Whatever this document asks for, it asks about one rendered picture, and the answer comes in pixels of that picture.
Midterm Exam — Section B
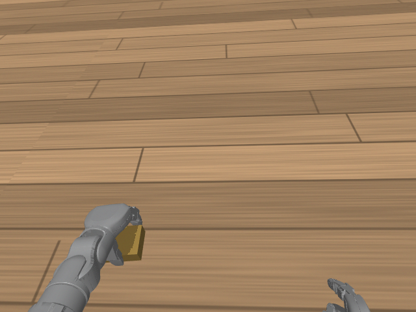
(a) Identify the right robot hand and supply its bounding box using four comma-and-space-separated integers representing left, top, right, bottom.
322, 278, 370, 312

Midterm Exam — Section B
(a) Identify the small box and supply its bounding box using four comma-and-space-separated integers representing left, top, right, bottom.
106, 225, 145, 263

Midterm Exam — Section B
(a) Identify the left robot hand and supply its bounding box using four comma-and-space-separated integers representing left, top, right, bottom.
84, 203, 142, 266

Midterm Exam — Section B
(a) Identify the left robot arm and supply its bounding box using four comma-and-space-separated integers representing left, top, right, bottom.
28, 226, 114, 312

